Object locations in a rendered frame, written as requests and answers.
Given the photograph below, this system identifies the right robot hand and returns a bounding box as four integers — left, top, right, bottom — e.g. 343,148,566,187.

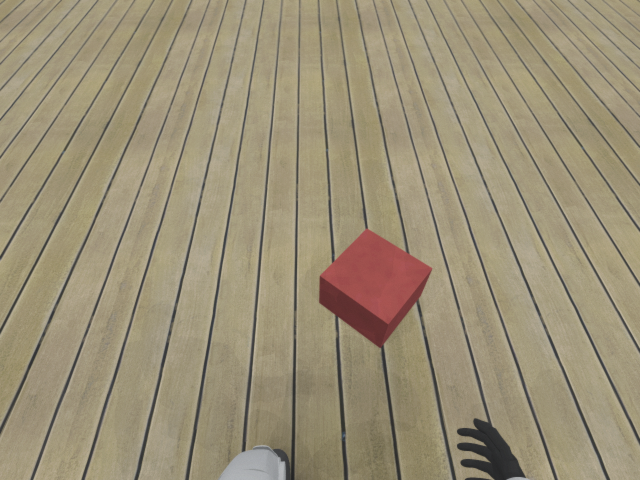
457,418,526,480

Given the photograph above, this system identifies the carton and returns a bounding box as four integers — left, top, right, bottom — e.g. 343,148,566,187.
319,229,433,348

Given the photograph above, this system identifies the robot left shin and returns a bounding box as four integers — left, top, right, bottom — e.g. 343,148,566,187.
252,445,278,457

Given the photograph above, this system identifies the left robot thigh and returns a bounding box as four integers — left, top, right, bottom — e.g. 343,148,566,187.
218,449,286,480

